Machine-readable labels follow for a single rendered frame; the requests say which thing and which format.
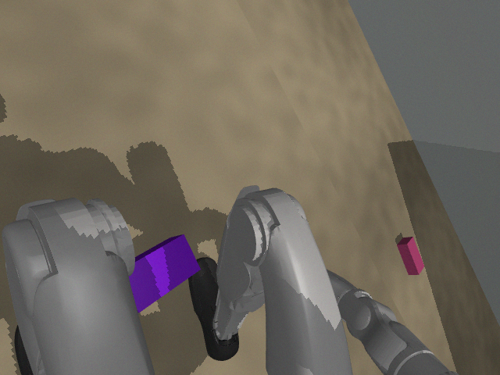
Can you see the right robot foot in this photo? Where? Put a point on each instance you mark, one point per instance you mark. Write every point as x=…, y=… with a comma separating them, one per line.
x=204, y=288

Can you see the left robot foot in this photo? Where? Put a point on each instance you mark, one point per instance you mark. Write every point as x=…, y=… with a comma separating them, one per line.
x=21, y=355

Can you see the right robot hand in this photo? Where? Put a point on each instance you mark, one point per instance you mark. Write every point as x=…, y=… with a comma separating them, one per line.
x=340, y=285

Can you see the right robot arm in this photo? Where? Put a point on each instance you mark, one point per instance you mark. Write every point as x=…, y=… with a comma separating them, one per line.
x=392, y=346

